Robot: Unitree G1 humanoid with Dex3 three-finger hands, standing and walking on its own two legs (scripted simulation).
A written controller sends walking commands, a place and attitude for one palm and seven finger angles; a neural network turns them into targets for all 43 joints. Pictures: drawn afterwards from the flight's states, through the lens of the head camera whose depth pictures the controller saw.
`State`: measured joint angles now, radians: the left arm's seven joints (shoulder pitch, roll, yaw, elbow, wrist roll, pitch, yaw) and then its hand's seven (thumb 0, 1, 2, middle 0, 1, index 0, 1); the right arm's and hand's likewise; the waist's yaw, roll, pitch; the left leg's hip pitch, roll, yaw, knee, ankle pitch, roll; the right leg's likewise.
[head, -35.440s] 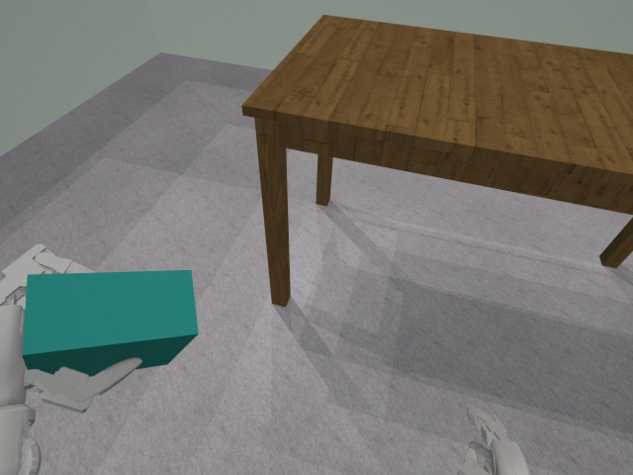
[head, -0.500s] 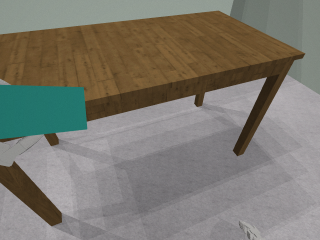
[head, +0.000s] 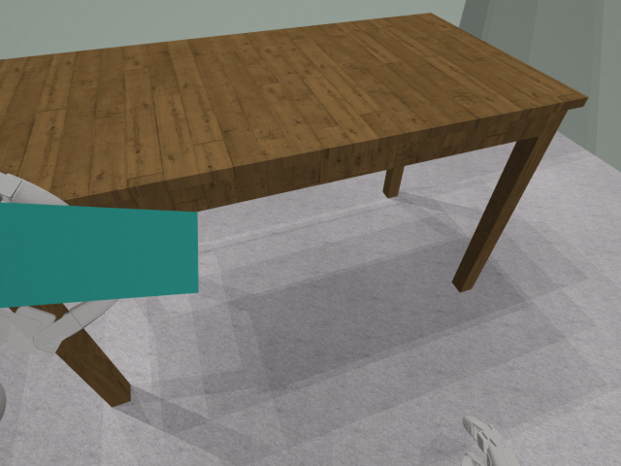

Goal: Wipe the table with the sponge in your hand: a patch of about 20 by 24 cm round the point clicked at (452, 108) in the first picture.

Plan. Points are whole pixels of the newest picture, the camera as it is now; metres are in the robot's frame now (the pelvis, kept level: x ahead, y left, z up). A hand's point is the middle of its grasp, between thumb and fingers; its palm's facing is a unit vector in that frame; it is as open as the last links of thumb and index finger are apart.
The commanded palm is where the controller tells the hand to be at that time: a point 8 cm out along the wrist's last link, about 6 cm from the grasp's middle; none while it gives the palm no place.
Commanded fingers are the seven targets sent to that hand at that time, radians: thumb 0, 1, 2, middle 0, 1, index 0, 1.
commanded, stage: stop stepping back and stand still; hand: left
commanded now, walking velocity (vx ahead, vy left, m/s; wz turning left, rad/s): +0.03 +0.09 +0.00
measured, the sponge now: (123, 256) +0.23 +0.18 +0.24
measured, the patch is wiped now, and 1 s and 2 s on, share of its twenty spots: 1.00 1.00 1.00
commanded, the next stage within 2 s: stand and wait in 0.04 s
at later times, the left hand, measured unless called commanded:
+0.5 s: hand (40, 218) +0.25 +0.25 +0.26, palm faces +0.46 -0.78 -0.42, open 10.2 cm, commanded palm +0.19 +0.30 +0.28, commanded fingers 0.00 0.10 1.30 -1.20 -1.60 -1.20 -1.60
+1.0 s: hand (14, 230) +0.24 +0.26 +0.26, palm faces +0.48 -0.80 -0.36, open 10.2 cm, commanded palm +0.17 +0.31 +0.28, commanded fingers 0.00 0.10 1.30 -1.20 -1.60 -1.20 -1.60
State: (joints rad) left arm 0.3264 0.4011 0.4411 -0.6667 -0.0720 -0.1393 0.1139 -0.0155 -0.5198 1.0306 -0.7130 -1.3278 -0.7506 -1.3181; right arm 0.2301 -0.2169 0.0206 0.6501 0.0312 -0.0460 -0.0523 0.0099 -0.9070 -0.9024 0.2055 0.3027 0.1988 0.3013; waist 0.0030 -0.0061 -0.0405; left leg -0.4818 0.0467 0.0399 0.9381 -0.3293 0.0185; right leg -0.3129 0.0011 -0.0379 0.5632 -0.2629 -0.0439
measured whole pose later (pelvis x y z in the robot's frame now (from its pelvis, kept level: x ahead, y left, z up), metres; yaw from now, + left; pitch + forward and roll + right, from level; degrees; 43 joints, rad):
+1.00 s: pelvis +0.01 +0.03 +0.00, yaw +0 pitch +0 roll -1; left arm 0.31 0.42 0.48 -0.65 -0.07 -0.17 0.15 -0.02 -0.52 1.03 -0.71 -1.33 -0.75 -1.32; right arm 0.15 -0.21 0.02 0.61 0.02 -0.07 -0.05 0.01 -0.91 -0.90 0.20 0.30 0.20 0.30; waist -0.01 0.02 0.03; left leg -0.26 0.06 0.03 0.52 -0.25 -0.02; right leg -0.24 0.01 -0.03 0.46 -0.22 0.00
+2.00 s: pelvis +0.00 +0.02 +0.00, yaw +0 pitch +0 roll -1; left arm 0.34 0.41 0.47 -0.65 -0.07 -0.17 0.15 -0.02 -0.52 1.03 -0.71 -1.33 -0.75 -1.32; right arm 0.15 -0.22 0.01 0.62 0.02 -0.08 -0.04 0.01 -0.91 -0.90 0.20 0.30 0.20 0.30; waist -0.01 0.04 0.04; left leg -0.27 0.06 0.02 0.51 -0.24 -0.02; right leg -0.24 0.01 -0.04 0.46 -0.21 -0.01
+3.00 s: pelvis +0.01 +0.02 +0.00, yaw +0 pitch +0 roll -1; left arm 0.34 0.42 0.48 -0.65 -0.07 -0.17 0.15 -0.02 -0.52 1.03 -0.72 -1.33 -0.75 -1.32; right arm 0.15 -0.22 0.01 0.61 0.02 -0.08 -0.04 0.01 -0.91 -0.90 0.20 0.30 0.20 0.30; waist -0.01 0.04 0.05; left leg -0.26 0.06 0.03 0.51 -0.25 -0.03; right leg -0.24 0.01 -0.03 0.46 -0.22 0.00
